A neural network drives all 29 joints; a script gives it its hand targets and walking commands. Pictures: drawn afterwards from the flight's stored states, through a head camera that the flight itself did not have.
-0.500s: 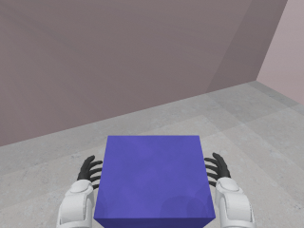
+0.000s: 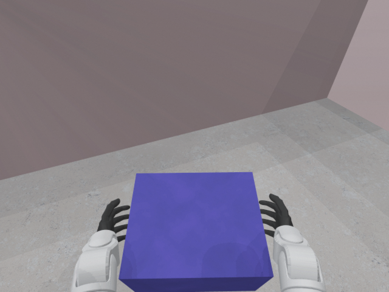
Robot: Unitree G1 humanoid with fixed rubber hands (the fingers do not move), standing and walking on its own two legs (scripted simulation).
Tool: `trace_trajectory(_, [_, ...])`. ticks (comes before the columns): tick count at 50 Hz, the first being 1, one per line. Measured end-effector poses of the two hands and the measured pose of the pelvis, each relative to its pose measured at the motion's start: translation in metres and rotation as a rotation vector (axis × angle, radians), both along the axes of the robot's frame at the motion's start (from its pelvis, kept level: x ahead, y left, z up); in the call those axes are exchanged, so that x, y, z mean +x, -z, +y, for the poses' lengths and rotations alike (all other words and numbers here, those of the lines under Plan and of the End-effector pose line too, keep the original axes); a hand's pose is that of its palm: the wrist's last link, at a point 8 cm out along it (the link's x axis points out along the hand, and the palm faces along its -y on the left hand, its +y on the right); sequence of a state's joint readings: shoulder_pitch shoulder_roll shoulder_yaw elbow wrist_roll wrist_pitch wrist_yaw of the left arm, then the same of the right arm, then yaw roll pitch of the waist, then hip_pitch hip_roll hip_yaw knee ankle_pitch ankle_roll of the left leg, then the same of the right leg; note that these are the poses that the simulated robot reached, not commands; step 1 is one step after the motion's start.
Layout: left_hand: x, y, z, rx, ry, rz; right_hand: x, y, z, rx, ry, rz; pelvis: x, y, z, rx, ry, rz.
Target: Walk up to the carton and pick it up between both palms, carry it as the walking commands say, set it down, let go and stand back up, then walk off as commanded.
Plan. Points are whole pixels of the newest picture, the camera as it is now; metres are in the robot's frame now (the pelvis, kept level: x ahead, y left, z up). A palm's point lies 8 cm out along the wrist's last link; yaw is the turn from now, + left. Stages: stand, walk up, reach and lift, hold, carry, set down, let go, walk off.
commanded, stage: carry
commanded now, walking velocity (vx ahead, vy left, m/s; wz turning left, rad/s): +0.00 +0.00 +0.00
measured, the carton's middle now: (195, 231) +0.31 +0.00 -0.03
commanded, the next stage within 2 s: hold in 0.38 s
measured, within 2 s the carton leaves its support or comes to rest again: neither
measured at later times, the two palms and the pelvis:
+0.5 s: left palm (110, 234) +0.27 +0.18 +0.04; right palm (289, 232) +0.26 -0.18 +0.05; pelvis +0.00 +0.00 +0.01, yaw -3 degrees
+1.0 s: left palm (111, 224) +0.31 +0.19 +0.00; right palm (270, 223) +0.31 -0.17 +0.00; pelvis +0.01 +0.01 +0.01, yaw -8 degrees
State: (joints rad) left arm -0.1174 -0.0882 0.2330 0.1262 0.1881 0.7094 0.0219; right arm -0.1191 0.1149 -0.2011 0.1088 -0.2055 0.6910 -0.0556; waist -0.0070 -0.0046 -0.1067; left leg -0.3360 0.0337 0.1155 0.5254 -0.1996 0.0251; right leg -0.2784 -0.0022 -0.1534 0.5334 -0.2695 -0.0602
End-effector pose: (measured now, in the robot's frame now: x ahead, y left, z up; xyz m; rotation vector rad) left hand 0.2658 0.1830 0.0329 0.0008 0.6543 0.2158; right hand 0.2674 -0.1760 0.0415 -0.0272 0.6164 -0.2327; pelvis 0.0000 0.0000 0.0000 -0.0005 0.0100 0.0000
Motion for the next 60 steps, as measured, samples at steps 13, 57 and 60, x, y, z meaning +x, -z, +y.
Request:
trace_trajectory(13, [-0.003,-0.005,-0.002,-0.004,0.007,-0.027,-0.003,-0.005,-0.002,0.006,0.011,-0.030,-0.001,0.000,0.000,0.005,0.003,-0.011])
trace_trajectory(57, [0.055,0.054,0.008,-0.021,0.070,0.070,0.045,0.065,0.001,0.005,-0.048,0.085,0.016,0.000,0.004,0.025,0.173,0.127])
trace_trajectory(60, [0.058,0.059,0.013,-0.016,0.060,0.062,0.050,0.072,0.005,0.013,-0.051,0.079,0.015,0.003,0.004,0.027,0.175,0.160])
